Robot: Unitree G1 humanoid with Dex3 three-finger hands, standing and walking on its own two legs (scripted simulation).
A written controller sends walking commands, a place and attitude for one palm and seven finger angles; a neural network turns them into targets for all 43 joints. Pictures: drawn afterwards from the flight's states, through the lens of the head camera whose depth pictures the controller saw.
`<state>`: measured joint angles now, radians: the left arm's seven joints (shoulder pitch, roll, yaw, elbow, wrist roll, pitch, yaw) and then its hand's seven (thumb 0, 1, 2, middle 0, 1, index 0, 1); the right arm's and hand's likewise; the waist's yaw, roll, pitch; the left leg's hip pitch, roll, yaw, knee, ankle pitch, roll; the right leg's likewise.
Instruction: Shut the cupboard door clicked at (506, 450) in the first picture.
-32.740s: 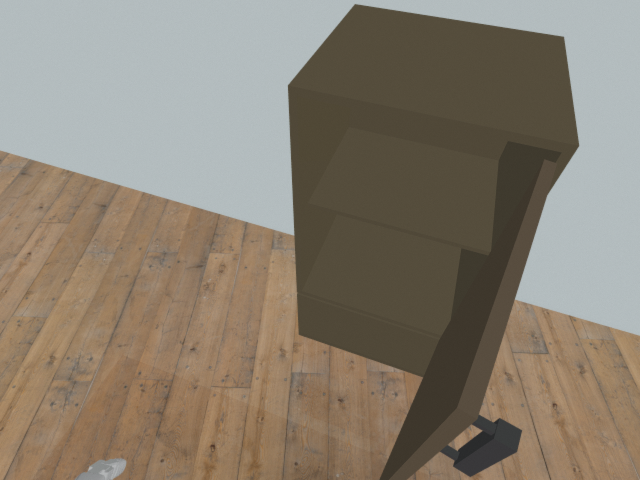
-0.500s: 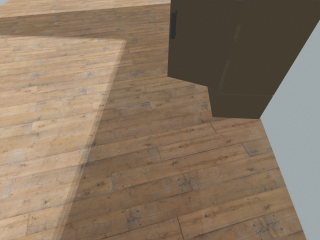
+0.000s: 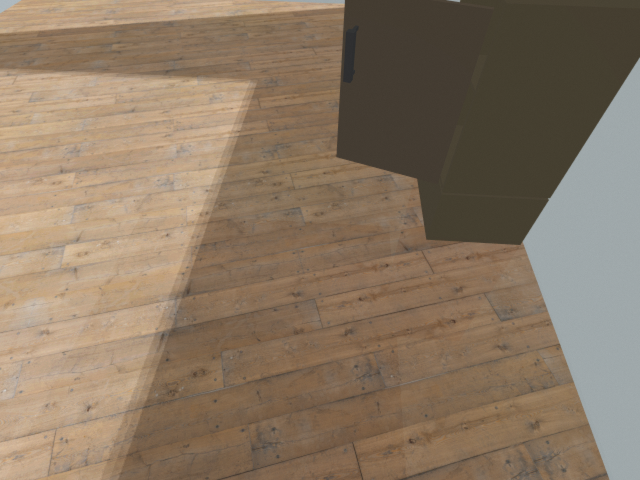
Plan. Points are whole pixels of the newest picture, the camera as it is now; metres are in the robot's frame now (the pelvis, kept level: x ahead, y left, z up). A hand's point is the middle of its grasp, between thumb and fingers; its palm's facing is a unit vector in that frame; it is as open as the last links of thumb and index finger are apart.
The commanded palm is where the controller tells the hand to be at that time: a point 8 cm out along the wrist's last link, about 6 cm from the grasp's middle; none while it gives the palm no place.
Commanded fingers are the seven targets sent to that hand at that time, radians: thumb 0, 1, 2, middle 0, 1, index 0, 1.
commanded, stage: walk to a spot facing it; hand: left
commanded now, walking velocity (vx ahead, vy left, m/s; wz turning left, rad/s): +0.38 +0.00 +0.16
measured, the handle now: (351, 54) +1.28 -0.04 -0.06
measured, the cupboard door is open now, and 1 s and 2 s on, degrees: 71 71 71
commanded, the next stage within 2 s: turn to face it in 1.08 s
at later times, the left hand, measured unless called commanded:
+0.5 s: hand out of the picture +0.14 +0.20 -0.18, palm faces +0.05 -0.98 -0.18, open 7.3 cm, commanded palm none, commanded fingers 0.00 0.90 0.90 -0.20 -0.30 -0.20 -0.30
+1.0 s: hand (211, 404) +0.27 +0.20 -0.21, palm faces +0.23 -0.96 -0.14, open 7.3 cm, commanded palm none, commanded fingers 0.00 0.90 0.90 -0.20 -0.30 -0.20 -0.30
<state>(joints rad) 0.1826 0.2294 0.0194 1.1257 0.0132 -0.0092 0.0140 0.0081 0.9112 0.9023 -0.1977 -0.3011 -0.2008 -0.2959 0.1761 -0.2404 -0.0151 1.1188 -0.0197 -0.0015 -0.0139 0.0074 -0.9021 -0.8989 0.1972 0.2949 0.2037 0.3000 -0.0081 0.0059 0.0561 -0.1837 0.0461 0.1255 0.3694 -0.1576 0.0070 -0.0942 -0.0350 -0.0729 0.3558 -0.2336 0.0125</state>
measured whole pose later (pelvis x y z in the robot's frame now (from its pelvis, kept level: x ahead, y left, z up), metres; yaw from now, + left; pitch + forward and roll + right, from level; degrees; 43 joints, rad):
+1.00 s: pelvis +0.32 +0.03 -0.02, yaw +9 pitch +0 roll -2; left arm 0.34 0.18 0.07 1.09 0.02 -0.03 -0.01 0.01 0.93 0.90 -0.20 -0.30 -0.20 -0.30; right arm 0.13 -0.22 -0.06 0.94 -0.04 -0.06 0.02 0.00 -0.91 -0.90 0.19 0.29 0.20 0.30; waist 0.02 -0.03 0.07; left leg -0.40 0.08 0.12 0.64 -0.22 0.04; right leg -0.14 -0.09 -0.17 0.64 -0.44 0.03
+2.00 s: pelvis +0.58 +0.07 -0.02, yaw -13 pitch +1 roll -1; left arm 0.15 0.25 0.07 0.90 0.02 0.03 -0.01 0.01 0.91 0.90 -0.19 -0.30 -0.20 -0.30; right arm 0.24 -0.23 -0.04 0.93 -0.02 0.03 -0.02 0.01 -0.90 -0.90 0.20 0.30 0.21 0.30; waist -0.01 0.04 0.08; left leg -0.29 0.13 0.17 0.67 -0.40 -0.03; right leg -0.27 -0.01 -0.05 0.56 -0.28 -0.01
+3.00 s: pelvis +0.75 -0.04 -0.02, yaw -20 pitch +0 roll +0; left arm 0.27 0.18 0.05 1.10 0.01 0.01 0.00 0.01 0.92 0.90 -0.20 -0.30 -0.20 -0.30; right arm 0.22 -0.15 -0.02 0.99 -0.04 -0.05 -0.02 0.00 -0.91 -0.90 0.19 0.29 0.20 0.30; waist 0.00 -0.04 0.05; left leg -0.30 0.05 0.11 0.59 -0.29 0.02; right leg -0.29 0.00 -0.06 0.82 -0.50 -0.03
